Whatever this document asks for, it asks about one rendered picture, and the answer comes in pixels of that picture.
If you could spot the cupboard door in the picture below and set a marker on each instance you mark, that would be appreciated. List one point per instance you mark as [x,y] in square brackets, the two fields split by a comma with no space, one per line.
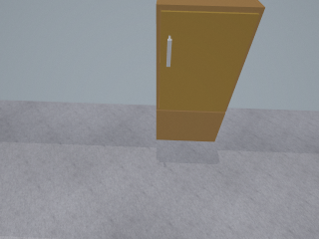
[207,50]

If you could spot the handle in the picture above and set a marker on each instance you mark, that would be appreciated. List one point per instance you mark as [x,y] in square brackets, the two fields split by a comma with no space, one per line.
[168,51]

